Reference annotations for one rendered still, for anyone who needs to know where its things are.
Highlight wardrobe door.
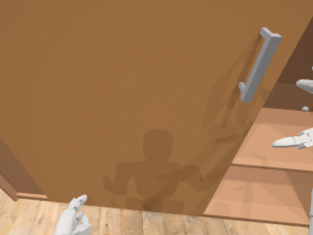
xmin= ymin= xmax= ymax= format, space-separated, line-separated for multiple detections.
xmin=0 ymin=137 xmax=45 ymax=195
xmin=0 ymin=0 xmax=313 ymax=217

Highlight left robot hand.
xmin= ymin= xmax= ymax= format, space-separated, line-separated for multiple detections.
xmin=54 ymin=195 xmax=92 ymax=235

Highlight handle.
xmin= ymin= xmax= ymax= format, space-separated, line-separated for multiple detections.
xmin=239 ymin=27 xmax=282 ymax=103

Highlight right robot hand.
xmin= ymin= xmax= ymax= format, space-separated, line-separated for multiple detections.
xmin=272 ymin=67 xmax=313 ymax=150

